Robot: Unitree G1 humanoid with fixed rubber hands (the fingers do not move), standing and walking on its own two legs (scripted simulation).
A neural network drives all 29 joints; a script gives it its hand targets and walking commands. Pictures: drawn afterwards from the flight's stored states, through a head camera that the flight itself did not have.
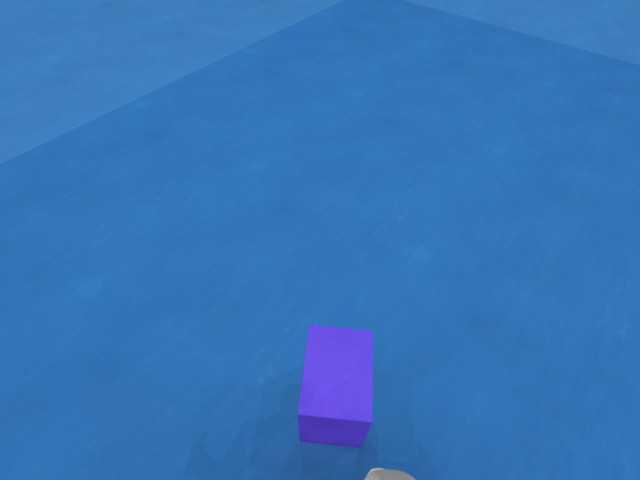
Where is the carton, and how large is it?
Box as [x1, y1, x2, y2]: [298, 324, 372, 447]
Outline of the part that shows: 309,324 298,409 299,438 302,441 360,447 371,423 372,330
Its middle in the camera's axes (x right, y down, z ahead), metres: +0.04 +0.41 +1.08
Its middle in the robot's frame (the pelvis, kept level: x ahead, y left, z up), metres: +0.45 -0.05 -0.62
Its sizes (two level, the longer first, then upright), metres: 0.237 0.176 0.259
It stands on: the floor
